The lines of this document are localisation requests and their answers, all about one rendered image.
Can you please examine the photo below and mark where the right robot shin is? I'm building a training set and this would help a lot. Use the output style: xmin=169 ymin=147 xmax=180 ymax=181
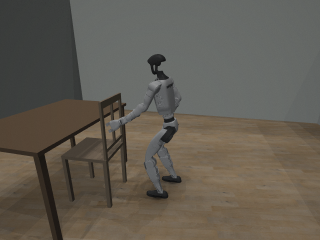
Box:
xmin=157 ymin=148 xmax=176 ymax=178

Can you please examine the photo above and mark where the robot torso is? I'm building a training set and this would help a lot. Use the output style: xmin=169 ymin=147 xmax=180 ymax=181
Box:
xmin=154 ymin=78 xmax=179 ymax=135

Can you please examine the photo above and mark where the robot right upper arm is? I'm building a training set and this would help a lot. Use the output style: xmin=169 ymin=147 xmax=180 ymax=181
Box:
xmin=168 ymin=76 xmax=182 ymax=104

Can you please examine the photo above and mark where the robot left forearm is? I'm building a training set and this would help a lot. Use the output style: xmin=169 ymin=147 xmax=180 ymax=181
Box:
xmin=118 ymin=104 xmax=144 ymax=126

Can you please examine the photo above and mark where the robot left hand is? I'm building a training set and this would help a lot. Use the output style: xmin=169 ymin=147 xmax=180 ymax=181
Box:
xmin=106 ymin=119 xmax=121 ymax=133

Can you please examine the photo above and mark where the table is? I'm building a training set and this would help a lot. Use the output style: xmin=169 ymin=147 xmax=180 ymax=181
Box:
xmin=0 ymin=99 xmax=128 ymax=240

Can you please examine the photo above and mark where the robot right forearm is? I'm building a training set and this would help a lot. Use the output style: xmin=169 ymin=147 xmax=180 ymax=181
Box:
xmin=172 ymin=102 xmax=180 ymax=115

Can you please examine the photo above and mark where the chair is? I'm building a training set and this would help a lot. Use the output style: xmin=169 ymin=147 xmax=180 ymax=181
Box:
xmin=61 ymin=92 xmax=127 ymax=208

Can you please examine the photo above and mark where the robot left upper arm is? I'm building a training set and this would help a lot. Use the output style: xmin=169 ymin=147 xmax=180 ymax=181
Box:
xmin=137 ymin=81 xmax=162 ymax=113

